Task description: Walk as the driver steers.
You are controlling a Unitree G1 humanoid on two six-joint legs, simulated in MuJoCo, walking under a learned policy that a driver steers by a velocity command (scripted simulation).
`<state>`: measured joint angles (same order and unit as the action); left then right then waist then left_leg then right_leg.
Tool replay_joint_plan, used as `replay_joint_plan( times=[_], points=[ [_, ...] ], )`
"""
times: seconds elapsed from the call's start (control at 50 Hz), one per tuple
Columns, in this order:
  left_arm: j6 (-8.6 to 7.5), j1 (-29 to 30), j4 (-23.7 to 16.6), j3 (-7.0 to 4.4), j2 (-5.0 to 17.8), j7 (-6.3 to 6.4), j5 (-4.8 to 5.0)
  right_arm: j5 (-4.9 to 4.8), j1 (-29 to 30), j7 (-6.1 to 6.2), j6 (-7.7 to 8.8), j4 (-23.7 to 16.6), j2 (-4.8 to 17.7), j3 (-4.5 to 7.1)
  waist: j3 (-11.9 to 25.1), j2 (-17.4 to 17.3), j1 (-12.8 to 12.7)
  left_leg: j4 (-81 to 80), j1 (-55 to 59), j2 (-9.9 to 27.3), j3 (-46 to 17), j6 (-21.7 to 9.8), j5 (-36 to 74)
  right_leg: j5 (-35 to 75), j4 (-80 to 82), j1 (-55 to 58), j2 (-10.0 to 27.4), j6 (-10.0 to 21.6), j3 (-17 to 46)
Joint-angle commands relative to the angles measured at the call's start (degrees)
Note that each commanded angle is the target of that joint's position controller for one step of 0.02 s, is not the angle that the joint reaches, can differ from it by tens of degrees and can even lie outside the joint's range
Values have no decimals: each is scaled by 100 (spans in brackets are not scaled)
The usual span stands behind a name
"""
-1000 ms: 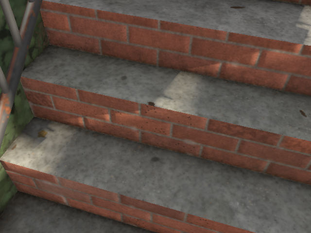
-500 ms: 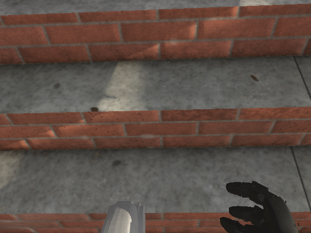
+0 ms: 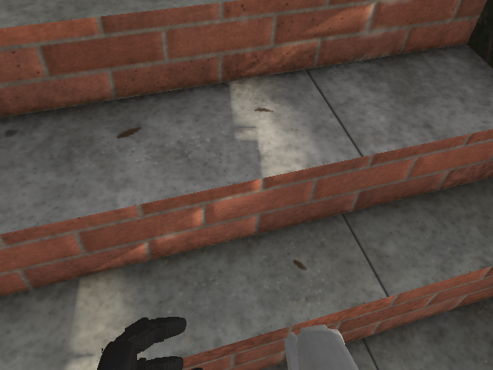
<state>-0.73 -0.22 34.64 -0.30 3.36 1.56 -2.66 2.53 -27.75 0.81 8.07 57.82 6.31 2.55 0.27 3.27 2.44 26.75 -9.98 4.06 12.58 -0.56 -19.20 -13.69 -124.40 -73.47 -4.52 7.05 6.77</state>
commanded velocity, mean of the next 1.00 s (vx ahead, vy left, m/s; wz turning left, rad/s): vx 0.50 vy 0.00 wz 0.40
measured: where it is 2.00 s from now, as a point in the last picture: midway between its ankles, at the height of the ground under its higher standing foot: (49, 2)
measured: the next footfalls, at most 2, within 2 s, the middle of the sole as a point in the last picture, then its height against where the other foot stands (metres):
right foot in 0.20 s outside the picture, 0.21 m higher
left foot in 0.74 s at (207, 299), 0.21 m higher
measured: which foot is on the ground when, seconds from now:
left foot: down 0.00-0.20, up 0.22-0.72, down 0.74-1.00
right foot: up 0.00-0.18, down 0.20-0.76, up 0.78-1.00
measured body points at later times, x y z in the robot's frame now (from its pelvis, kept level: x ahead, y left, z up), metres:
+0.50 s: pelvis +0.27 -0.07 +0.20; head +0.26 -0.08 +0.65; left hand +0.24 +0.18 +0.06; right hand +0.53 -0.22 +0.14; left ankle +0.27 +0.07 -0.18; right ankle +0.28 -0.15 -0.52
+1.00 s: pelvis +0.47 +0.02 +0.40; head +0.46 +0.02 +0.85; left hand +0.65 +0.27 +0.38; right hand +0.59 -0.20 +0.25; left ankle +0.44 +0.05 -0.32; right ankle +0.55 -0.09 +0.03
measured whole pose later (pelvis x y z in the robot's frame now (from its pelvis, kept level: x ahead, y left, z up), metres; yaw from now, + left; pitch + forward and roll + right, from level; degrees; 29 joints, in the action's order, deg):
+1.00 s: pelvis +0.47 +0.02 +0.40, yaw +27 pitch +3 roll -1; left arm -5.6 0.6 29.2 2.8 1.5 1.1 -3.2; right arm 1.7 -23.1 -0.6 4.7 55.6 10.7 3.1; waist 4.7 0.2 1.2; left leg 41.0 -21.3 -9.2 -2.6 -7.5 -21.6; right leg -6.7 -131.7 -69.6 2.2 6.1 1.8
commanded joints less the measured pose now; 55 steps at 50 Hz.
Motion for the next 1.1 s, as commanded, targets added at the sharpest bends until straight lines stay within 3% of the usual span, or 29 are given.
replay_joint_plan(
  times=[0.02, 0.1, 0.14, 0.16, 0.18, 0.2, 0.22, 0.24, 0.26, 0.28, 0.32, 0.36, 0.42, 0.5, 0.56, 0.6, 0.64, 0.66, 0.68, 0.7, 0.74, 0.76, 0.78, 0.8, 0.84, 0.88, 0.92, 1.04, 1.1],
  points=[
    [-160, 1813, -945, 90, -128, 1, 29, 66, -701, 57, 129, 46, 656, 130, -625, -721, 291, -1928, 2099, 1696, -1695, -991, -58, -1497, -692, -2886, 403, 77, -111],
    [-98, 2746, -1707, 342, -313, -234, 54, -142, -898, 283, -80, 348, 308, 48, -649, -952, 380, -3025, 1500, 1235, -1189, -939, 1459, -1555, 1530, -1555, 1438, 62, -1230],
    [-24, 1724, -1386, 554, -779, -348, 310, -355, -226, 261, -213, 34, 530, 64, 165, -1063, 104, -3502, -219, 840, -497, -1211, 3762, -740, 4394, 2789, 1158, 297, -1688],
    [-4, 516, -825, 239, -193, -257, 378, -360, -56, 149, -73, -260, 1047, 86, 1138, -1084, -308, -2252, -58, 985, -506, -1319, 8775, -971, 4356, 4584, 379, 214, -2125],
    [9, -1008, -449, 52, 141, -159, 361, -408, 119, 20, 149, -363, 1670, 257, 2182, -1577, -937, -933, 434, 1295, -789, -1131, 11064, -211, 4742, 5789, 220, 263, -1772],
    [11, -1649, -376, -160, 655, -111, 277, -602, 341, -165, 322, -444, 2128, 444, 2774, -1721, -1391, 445, 882, 1027, -852, -850, 10821, -346, 6338, 6328, 121, 198, -1399],
    [-101, -2171, -92, -347, 1190, -31, 86, -748, 147, -377, 409, -698, 1679, 364, 3348, -734, -1488, 2568, -1076, 556, -1343, -486, 8226, 76, 7050, 8200, 1598, 739, 1051],
    [14, -2357, -42, -645, 2017, 36, 80, -652, 463, -480, 337, -1036, 1267, 411, 3768, 705, -1541, 5662, -1824, -928, -1503, -217, 1674, -143, 9577, 7942, 2879, 980, 3832],
    [20, -1430, -150, -681, 1946, -53, 80, -321, 682, -385, 202, -1240, 739, 400, 3566, 168, -1240, 8530, -2569, -925, -2726, -85, 1635, -1804, 10161, 7120, 2947, 833, 4344],
    [4, -599, 188, -614, 1720, -102, 61, -196, 1172, -262, 35, -1697, 257, 347, 2694, 41, -538, 9184, -3313, -496, -2407, -129, 2340, -2932, 10097, 6334, 2878, 560, 3671],
    [-118, -481, 1071, -362, 807, -83, 158, -18, 1592, -119, -139, -2033, -209, 138, 544, -144, 8, 9486, -4200, -373, -2031, -501, 3046, -2331, 9373, 4728, 2488, 229, 1747],
    [-338, -596, 1539, -131, 117, -109, 55, -29, 989, -117, -315, -1869, -320, -10, 80, -233, 482, 9617, -4445, -480, -2073, -652, 2774, -1254, 9591, 4250, 2276, 11, 496],
    [-710, -1584, 2125, -154, 329, -155, 92, -140, 1667, -73, -456, -2034, -618, -192, -372, -332, 233, 9938, -5805, -574, -2197, -758, 2082, 293, 10266, 5046, 2441, -143, -473],
    [-909, -1916, 2263, -176, 714, -199, 78, -169, 2356, 152, -654, -2232, -341, -160, -425, -251, 246, 11583, -6989, -899, -1943, -933, 1309, 417, 11021, 5647, 2542, -93, -1190],
    [-868, -2090, 2227, -196, 901, -195, 107, -202, 2923, 162, -722, -2569, -218, -230, -520, -545, 348, 9740, -6764, -666, -1512, -849, 1403, 57, 11377, 5624, 2021, -479, -2097],
    [-854, -2547, 2361, -250, 1039, -90, 83, -178, 3677, 92, -864, -2831, -162, -239, -388, -17, 14, 9033, -6670, -570, -847, -820, 1288, 156, 11693, 6001, 1884, -274, -2205],
    [-740, -2707, 2397, -319, 1329, 29, 242, -426, 3902, 108, -949, -2970, -224, -382, -187, 712, -119, 7597, -5923, -68, -220, -951, -112, 1608, 12813, 6779, 1944, 202, -2591],
    [-647, -2081, 2155, -237, 1209, 54, 401, -409, 3611, 69, -1006, -2726, -298, -474, -50, 269, 118, 6203, -4322, -189, 93, -1059, -385, 4263, 12595, 6182, 1688, 236, -3054],
    [-663, -2136, 1938, -212, 1449, 194, 593, -382, 2835, 67, -1038, -2343, -155, -399, 575, 214, 217, 6093, -3258, -729, 615, -1001, -1067, 8987, 11710, 6553, 2007, 533, -2957],
    [-680, -2354, 1920, -319, 1981, 232, 701, -400, 1913, 68, -1028, -2130, -37, -359, 1332, 588, 490, 5531, -2589, -943, 567, -1044, -1591, 10845, 10604, 7306, 2284, 676, -2813],
    [-719, -2293, 1536, -516, 2525, -77, 736, -289, 782, -11, -851, -1937, 621, -94, 2386, 1039, 718, 3412, -1087, -1495, -597, -1137, -1920, 10335, 7864, 7662, 2420, 796, -2365],
    [-786, -1917, 995, -541, 2253, -305, 448, -258, 764, 39, -941, -1850, 1258, 159, 2264, 236, 582, 2094, -490, -842, -3137, -1595, -2679, 7183, 6403, 5930, 1886, 344, -2023],
    [-786, -983, 444, -538, 1821, -533, 170, -201, 1247, 133, -1090, -1915, 1844, 471, 2045, -1014, 529, -294, -351, -4, -6931, -2136, -5127, 1537, 3352, 3591, 423, -91, -1237],
    [-791, -544, -96, -349, 902, -595, -163, -54, 2007, 73, -1056, -2112, 1742, 477, 1655, -547, 236, -1164, -875, 403, -7639, -1964, -4870, 1095, 698, 2467, 346, -254, 5],
    [-669, -249, -582, -24, 51, -324, -181, 13, 1747, 71, -766, -1373, 949, 248, 155, -135, -243, -588, -1858, 368, -6115, -1199, -3202, 1644, -629, 1324, 423, -166, -22],
    [-702, -739, -592, 225, -196, -181, -174, -14, 1481, -15, -461, -807, 382, 50, -524, 40, -655, -258, -2224, -33, -4624, -1020, -1681, 1413, -647, 764, 545, -39, -196],
    [-540, -912, -457, 294, -145, -107, -125, -101, 1267, -113, -305, -658, 486, 56, -606, -41, -675, -93, -1903, -237, -3623, -936, -428, 1259, -283, 361, 677, -100, -297],
    [-287, 1086, -1264, 518, -381, 44, -84, -126, 26, -189, -88, -293, 744, 86, -454, -413, -23, -996, -1089, -212, -3328, -933, -6, -24, -284, -961, 842, -117, -997],
    [-171, 2033, -1712, 524, -151, -18, 61, -335, -250, 120, -184, -353, 877, 206, -240, -924, 401, -2581, -1053, -10, -3463, -1398, 1878, -280, 2539, 795, 835, -209, -1590]
  ],
)
Velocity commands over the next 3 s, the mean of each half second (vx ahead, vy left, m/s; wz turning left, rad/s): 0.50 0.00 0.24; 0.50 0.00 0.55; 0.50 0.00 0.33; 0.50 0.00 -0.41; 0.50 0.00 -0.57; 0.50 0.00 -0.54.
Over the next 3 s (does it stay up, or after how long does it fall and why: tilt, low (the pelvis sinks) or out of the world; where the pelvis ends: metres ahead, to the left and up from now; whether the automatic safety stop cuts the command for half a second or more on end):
stays up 1.32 0.42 1.12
